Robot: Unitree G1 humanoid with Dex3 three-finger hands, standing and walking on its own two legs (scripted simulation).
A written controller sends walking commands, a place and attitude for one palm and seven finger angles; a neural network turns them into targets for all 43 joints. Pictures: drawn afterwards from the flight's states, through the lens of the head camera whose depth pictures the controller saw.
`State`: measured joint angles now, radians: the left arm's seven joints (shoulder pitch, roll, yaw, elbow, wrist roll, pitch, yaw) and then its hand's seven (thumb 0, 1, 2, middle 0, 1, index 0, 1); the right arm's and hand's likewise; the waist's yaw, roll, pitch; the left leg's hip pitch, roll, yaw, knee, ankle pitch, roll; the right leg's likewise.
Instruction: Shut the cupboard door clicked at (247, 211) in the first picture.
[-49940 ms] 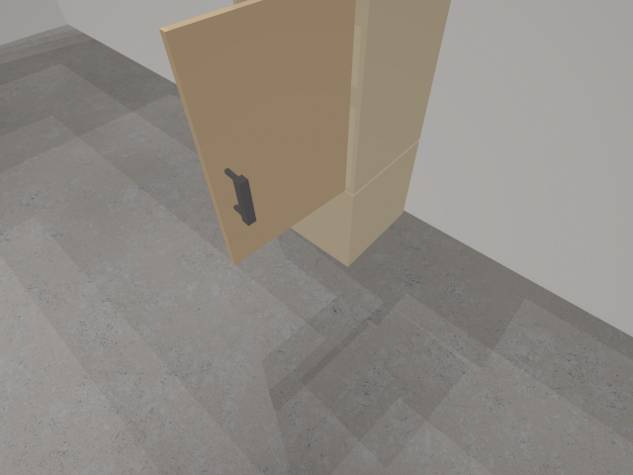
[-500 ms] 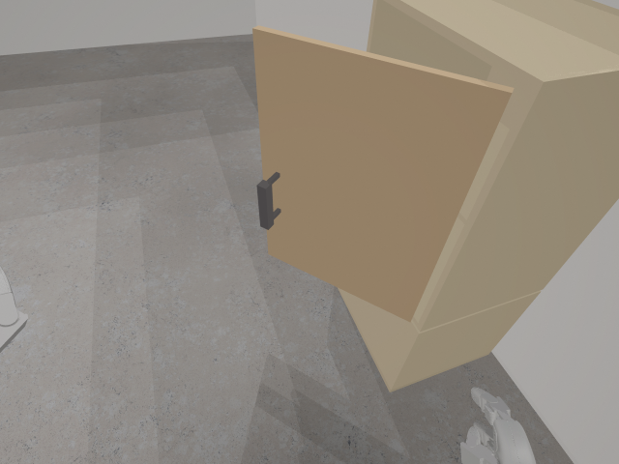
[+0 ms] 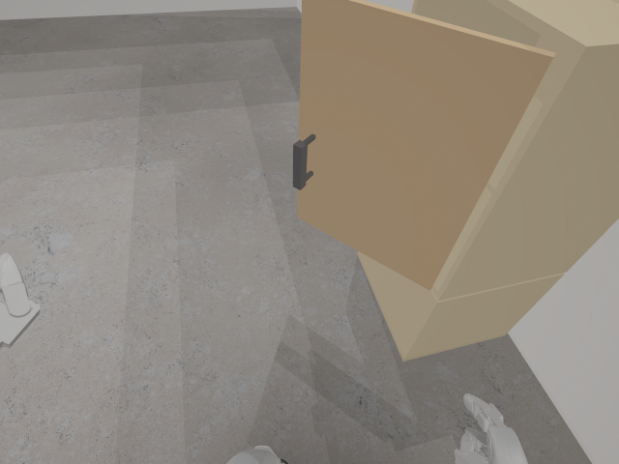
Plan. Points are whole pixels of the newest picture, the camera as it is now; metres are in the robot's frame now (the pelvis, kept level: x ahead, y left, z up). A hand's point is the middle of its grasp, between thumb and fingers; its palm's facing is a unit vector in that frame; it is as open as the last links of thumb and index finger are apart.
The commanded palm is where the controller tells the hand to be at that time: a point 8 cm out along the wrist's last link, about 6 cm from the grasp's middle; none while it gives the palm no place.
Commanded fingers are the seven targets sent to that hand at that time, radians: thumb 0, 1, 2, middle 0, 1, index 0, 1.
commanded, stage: step back with the hand held close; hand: left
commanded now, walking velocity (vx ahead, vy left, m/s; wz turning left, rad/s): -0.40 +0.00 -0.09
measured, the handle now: (305, 161) +0.77 +0.06 -0.09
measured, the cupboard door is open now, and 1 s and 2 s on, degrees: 40 40 40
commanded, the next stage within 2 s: stop stepping back and stand still in 0.34 s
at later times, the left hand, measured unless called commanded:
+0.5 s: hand out of the picture +0.09 +0.30 +0.19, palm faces +0.42 -0.84 -0.33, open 7.4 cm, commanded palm +0.05 +0.33 +0.19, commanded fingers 0.00 0.90 0.90 -0.20 -0.30 -0.20 -0.30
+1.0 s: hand out of the picture -0.09 +0.41 +0.21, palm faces +0.49 -0.79 -0.38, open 7.4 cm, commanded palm -0.15 +0.43 +0.19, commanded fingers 0.00 0.90 0.90 -0.20 -0.30 -0.20 -0.30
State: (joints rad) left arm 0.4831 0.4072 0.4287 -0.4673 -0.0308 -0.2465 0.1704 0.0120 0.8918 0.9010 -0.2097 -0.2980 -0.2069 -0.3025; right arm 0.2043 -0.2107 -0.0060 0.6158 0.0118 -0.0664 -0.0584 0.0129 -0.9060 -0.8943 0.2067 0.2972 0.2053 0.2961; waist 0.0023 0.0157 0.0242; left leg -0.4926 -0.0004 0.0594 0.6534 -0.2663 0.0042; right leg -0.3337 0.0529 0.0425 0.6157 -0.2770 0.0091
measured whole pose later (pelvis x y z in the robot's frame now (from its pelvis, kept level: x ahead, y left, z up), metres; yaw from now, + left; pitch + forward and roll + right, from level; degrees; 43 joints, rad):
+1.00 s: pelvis -0.32 +0.15 +0.01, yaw -7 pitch -1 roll -1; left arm 0.42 0.44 0.52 -0.43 -0.02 -0.22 0.17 0.01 0.89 0.90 -0.21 -0.30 -0.21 -0.30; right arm 0.33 -0.19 -0.02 0.71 -0.01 -0.10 -0.08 0.02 -0.91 -0.89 0.20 0.30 0.20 0.30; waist -0.01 -0.05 -0.06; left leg -0.20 0.05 0.05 0.61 -0.39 0.01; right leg -0.62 0.00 -0.06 1.08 -0.36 0.00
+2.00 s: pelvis -0.25 +0.10 +0.01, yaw -10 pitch +2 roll +1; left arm 0.58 0.42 0.45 -0.41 -0.04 -0.20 0.18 0.01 0.89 0.90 -0.22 -0.30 -0.21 -0.30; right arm 0.24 -0.20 0.00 0.66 0.02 -0.04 -0.08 0.01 -0.91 -0.89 0.21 0.30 0.20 0.30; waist 0.00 0.01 0.00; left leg -0.28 0.02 0.07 0.56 -0.29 0.00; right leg -0.18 -0.01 -0.06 0.58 -0.42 -0.03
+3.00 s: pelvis -0.34 +0.16 +0.02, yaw -9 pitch -2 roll -1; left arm 0.35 0.18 0.02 1.10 0.02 0.03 0.02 0.01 0.91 0.90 -0.20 -0.30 -0.20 -0.30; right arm 0.30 -0.18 -0.02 1.07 -0.02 0.04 -0.02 0.00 -0.91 -0.89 0.20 0.30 0.20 0.30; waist -0.01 0.02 0.02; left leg -0.29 0.00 0.04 0.47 -0.16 0.03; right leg -0.19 -0.01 -0.01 0.48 -0.26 0.01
